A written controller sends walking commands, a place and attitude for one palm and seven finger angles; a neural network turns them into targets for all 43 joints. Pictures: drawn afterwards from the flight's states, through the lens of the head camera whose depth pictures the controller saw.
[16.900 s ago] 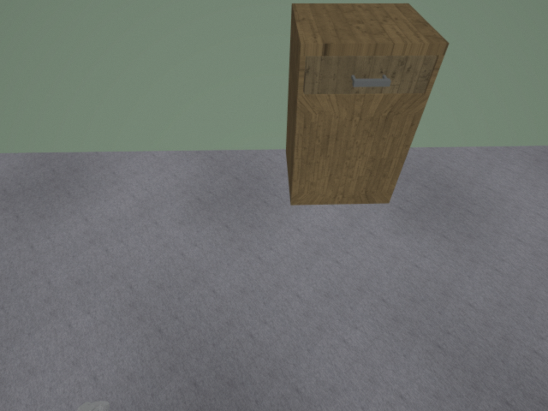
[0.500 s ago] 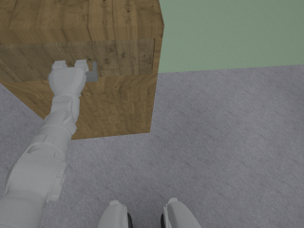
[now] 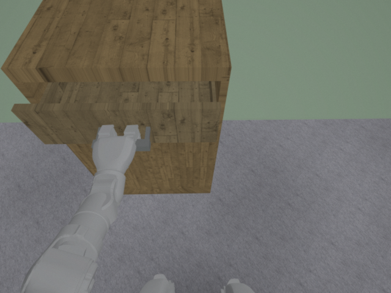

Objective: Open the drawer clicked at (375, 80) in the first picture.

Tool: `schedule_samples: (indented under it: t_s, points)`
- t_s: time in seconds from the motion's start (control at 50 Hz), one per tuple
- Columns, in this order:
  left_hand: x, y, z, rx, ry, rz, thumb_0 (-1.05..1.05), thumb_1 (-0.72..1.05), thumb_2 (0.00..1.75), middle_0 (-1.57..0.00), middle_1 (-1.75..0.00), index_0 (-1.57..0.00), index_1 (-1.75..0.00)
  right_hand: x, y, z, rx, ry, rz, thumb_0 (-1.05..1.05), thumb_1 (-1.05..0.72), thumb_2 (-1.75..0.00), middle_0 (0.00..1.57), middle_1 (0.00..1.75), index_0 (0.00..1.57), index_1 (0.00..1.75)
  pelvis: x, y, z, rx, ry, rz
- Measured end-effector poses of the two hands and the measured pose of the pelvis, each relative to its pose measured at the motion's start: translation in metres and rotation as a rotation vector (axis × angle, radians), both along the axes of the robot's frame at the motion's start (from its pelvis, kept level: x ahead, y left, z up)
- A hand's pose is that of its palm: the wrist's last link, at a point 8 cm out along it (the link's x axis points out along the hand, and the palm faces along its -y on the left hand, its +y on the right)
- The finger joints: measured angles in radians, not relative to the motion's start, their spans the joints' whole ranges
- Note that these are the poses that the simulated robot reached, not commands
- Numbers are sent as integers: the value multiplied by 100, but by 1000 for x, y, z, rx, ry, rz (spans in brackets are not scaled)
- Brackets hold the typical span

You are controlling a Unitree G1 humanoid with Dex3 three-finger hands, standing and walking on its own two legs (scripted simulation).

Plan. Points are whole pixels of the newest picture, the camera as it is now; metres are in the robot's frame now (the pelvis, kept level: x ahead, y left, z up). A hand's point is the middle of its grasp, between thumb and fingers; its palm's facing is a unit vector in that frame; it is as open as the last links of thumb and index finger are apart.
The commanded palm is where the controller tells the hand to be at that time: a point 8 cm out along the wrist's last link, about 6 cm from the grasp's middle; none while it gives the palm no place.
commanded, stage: pull the drawer open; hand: left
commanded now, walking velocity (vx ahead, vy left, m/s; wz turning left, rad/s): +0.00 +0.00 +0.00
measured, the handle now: (123, 138) +0.46 +0.18 -0.02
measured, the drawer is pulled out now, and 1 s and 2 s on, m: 0.08 0.20 0.30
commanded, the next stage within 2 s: open the thumb to release the handle in 1.90 s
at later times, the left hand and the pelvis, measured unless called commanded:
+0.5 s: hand (119, 186) +0.35 +0.18 -0.04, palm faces -0.03 -0.04 -1.00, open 5.5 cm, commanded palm +0.32 +0.17 +0.01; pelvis -0.01 -0.01 +0.00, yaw +1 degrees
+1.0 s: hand (115, 212) +0.29 +0.17 -0.04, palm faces -0.01 -0.05 -1.00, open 5.5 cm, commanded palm +0.26 +0.17 +0.01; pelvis -0.02 -0.02 +0.00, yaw +1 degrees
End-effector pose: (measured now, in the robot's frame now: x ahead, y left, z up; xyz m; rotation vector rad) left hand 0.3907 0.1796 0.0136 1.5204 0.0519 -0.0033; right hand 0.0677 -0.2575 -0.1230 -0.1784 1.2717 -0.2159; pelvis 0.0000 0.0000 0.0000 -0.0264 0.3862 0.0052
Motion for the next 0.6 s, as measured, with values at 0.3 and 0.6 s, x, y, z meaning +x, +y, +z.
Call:
schedule_samples:
  t_s: [0.3, 0.6]
  points:
    - [-39, -2, 0, 12, -2, 15, 1, 73, 84, -31, -135, -40, -135, 18, 1, -1, 21, -67, 43, 0, -91, -90, 20, 30, 20, 30, -9, -10, 1, 11, -43, 13]
    - [-74, -2, -1, 7, -12, 23, 1, 73, 84, -30, -135, -40, -135, 13, -7, -1, 22, -94, 44, 0, -91, -90, 20, 30, 20, 30, -16, -15, 2, 21, -70, 7]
